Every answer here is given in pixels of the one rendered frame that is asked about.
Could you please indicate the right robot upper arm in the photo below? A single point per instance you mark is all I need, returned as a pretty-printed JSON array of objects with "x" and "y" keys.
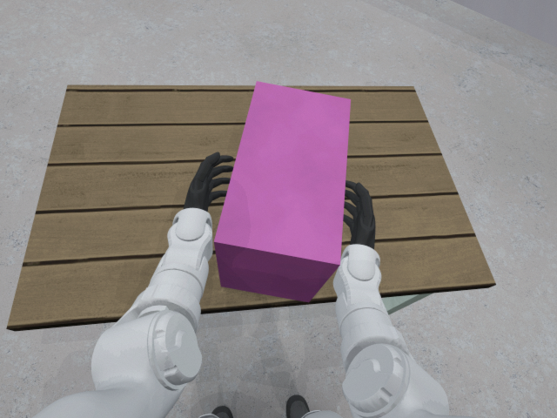
[{"x": 384, "y": 382}]

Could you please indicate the table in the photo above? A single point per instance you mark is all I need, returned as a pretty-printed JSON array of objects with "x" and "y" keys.
[{"x": 120, "y": 167}]

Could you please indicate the robot right foot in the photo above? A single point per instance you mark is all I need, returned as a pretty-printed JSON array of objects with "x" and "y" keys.
[{"x": 296, "y": 407}]

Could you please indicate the left robot hand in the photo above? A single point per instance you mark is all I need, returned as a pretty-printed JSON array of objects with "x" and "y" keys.
[{"x": 199, "y": 194}]

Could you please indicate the right robot hand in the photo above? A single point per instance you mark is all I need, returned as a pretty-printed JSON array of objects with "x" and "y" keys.
[{"x": 362, "y": 226}]

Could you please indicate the carton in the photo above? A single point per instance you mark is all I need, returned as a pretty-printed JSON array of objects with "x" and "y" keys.
[{"x": 280, "y": 230}]

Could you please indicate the robot left forearm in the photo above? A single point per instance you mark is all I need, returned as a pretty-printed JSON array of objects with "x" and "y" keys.
[{"x": 179, "y": 281}]

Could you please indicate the robot right forearm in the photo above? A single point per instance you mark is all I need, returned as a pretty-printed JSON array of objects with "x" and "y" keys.
[{"x": 361, "y": 313}]

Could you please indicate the left robot upper arm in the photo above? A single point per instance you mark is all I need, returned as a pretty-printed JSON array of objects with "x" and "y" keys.
[{"x": 139, "y": 368}]

